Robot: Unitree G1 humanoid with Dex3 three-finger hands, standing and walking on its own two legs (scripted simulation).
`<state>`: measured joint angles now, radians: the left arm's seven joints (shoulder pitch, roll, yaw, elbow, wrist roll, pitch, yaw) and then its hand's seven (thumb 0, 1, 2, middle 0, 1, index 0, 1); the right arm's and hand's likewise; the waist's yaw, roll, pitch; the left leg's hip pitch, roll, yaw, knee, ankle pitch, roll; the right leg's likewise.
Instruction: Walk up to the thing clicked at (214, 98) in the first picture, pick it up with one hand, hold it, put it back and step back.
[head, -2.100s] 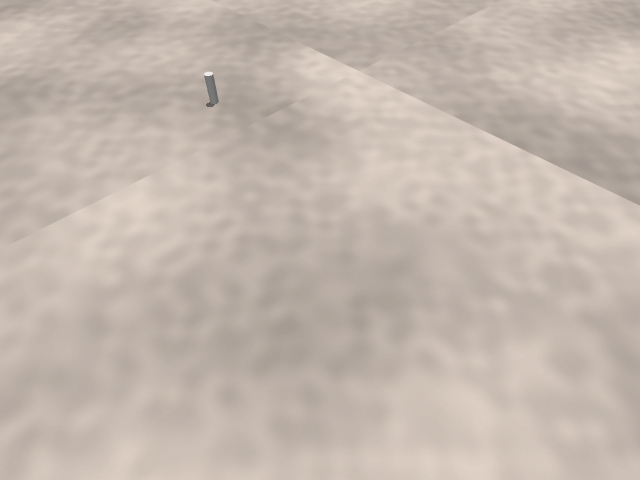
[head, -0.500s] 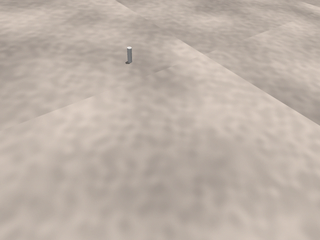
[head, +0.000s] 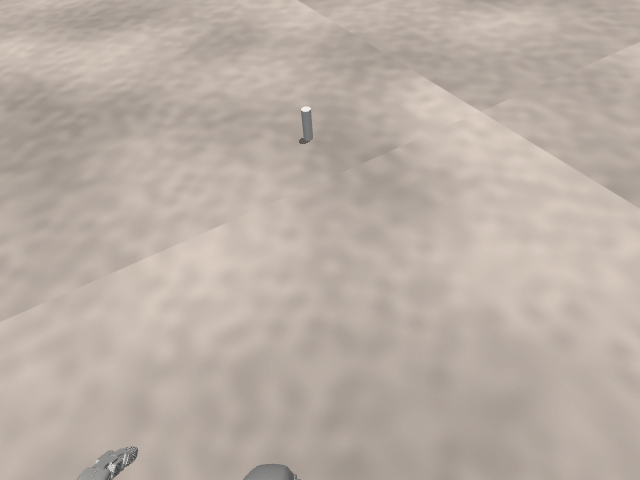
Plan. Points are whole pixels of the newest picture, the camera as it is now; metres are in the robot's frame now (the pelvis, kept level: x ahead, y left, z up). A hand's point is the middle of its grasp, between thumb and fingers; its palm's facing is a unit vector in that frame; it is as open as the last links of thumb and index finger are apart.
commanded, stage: walk up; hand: left
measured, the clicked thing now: (307, 124) +1.81 +0.21 -0.68
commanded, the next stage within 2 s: none
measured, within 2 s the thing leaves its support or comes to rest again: neither
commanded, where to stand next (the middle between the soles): +1.47 -0.01 m, yaw +0 degrees
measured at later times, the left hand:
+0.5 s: hand (171, 330) +0.37 +0.31 -0.15, palm faces -0.05 -0.95 -0.32, open 7.4 cm
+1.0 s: hand (233, 207) +0.65 +0.24 -0.12, palm faces -0.01 -0.93 -0.37, open 7.4 cm
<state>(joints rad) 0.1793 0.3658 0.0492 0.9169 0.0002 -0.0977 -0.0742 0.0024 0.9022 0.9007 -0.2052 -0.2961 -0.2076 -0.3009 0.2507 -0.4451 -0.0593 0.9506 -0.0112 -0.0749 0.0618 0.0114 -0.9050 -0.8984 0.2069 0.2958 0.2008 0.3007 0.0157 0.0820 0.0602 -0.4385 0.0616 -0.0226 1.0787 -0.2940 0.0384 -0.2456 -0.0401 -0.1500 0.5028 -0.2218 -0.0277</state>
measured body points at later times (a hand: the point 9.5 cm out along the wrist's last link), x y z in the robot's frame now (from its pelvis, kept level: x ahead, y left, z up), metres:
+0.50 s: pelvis +0.31 +0.03 +0.01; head +0.33 +0.06 +0.45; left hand +0.37 +0.36 -0.12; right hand +0.40 -0.28 -0.08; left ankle +0.32 +0.13 -0.73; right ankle +0.36 -0.13 -0.67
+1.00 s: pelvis +0.57 -0.03 +0.01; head +0.58 -0.04 +0.46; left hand +0.65 +0.29 -0.09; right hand +0.65 -0.35 -0.11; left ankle +0.67 +0.13 -0.69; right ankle +0.58 -0.13 -0.73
